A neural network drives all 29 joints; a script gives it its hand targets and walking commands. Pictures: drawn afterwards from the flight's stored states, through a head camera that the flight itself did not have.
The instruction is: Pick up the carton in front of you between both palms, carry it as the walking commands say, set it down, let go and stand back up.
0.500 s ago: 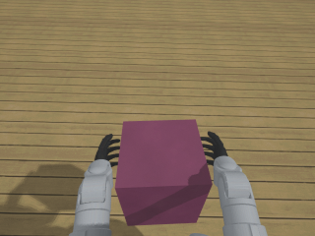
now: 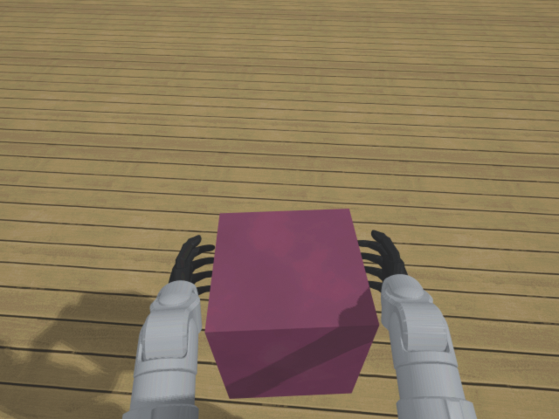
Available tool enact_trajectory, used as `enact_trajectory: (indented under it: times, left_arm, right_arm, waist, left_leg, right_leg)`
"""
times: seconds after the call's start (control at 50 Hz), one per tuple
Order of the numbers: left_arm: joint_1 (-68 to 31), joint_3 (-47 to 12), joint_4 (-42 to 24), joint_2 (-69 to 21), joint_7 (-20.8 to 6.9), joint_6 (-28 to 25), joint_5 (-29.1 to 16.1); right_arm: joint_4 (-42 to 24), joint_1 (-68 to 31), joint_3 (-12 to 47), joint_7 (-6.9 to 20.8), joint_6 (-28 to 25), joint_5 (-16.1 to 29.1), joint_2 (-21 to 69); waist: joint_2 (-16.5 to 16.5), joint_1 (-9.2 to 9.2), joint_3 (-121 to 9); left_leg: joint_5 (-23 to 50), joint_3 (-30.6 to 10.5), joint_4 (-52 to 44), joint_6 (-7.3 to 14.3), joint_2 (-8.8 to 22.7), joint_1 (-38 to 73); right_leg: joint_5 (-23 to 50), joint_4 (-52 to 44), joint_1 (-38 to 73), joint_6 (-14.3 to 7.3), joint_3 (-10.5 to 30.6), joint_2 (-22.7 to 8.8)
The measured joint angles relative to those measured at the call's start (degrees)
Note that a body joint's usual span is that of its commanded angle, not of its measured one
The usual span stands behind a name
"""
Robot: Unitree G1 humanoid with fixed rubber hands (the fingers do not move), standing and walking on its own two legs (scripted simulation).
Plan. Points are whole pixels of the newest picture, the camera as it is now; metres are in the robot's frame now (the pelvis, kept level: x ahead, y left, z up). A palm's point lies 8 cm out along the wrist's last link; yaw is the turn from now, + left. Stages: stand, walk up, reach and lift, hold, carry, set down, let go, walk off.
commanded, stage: carry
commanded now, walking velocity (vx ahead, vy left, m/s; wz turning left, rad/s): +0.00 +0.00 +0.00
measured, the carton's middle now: (287, 306) +0.30 +0.00 -0.06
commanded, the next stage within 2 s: hold in 1.88 s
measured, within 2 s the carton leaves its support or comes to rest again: neither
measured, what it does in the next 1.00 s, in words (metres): shifts its weight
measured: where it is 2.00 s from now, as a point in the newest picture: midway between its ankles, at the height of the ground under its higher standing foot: outside the picture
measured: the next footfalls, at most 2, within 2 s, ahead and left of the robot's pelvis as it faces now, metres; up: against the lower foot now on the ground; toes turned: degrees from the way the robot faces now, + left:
none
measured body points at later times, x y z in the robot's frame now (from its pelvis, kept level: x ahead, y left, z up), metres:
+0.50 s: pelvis +0.00 +0.02 -0.01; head +0.00 +0.02 +0.44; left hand +0.30 +0.18 +0.02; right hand +0.30 -0.13 +0.02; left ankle -0.12 +0.11 -0.74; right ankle -0.01 -0.10 -0.74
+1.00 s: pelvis -0.06 +0.02 -0.01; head -0.07 +0.02 +0.44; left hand +0.25 +0.17 +0.02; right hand +0.25 -0.13 +0.02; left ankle -0.12 +0.11 -0.74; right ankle -0.01 -0.10 -0.74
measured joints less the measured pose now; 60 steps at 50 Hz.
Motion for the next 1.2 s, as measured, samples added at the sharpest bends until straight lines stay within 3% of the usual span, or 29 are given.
enact_trajectory:
  times: [0.2, 0.3, 0.4, 0.62, 1.2]
  left_arm:
    - [-0.13, -0.09, 0.32, -0.03, 0.0, 0.16, 0.35]
    - [-0.62, -0.14, 0.77, -0.09, -0.05, 0.17, 0.61]
    - [-0.44, 0.32, 0.57, -0.06, -0.07, 0.29, 0.61]
    - [-0.5, 0.26, 1.14, -0.08, -0.04, 0.53, 0.59]
    - [-2.27, 2.01, 4.73, -0.39, -0.63, 0.79, 1.8]
  right_arm:
    - [0.55, 0.0, -0.24, 0.09, -0.22, 0.06, -0.01]
    - [0.6, -0.19, -0.68, 0.15, -0.13, 0.08, 0.02]
    - [1.38, -0.58, -0.36, 0.18, -0.32, -0.25, 0.11]
    - [1.53, -0.53, -0.57, 0.2, 0.2, -0.29, 0.09]
    - [5.02, -2.4, -1.74, 0.44, 0.75, -1.5, 0.41]
  waist:
    - [0.32, -0.04, -0.03]
    - [0.27, -0.54, -0.48]
    - [0.3, -0.35, -0.31]
    - [0.6, -0.15, -0.01]
    - [-0.14, -0.42, -0.77]
  left_leg:
    - [0.59, 0.85, 2.8, 0.8, 0.03, -0.16]
    - [-0.48, 0.58, -3.64, 1.25, -1.14, 2.79]
    - [-2.72, 1.08, -1.51, 2.36, -0.93, 1.99]
    - [-5.54, 1.32, 2.27, 2.86, -0.82, -0.37]
    - [-1.55, 1.95, 3.37, 3.83, -1.58, -3.89]
  right_leg:
    - [0.28, -2.93, 2.77, 1.17, 0.13, -0.24]
    - [0.26, -0.56, 1.23, 1.29, 0.65, -0.9]
    - [-1.79, -1.4, 1.99, 2.19, 0.23, -0.96]
    - [-3.37, 2.29, -0.45, 2.06, 0.18, -1.79]
    - [2.63, -0.17, -2.47, 1.32, 0.54, -2.67]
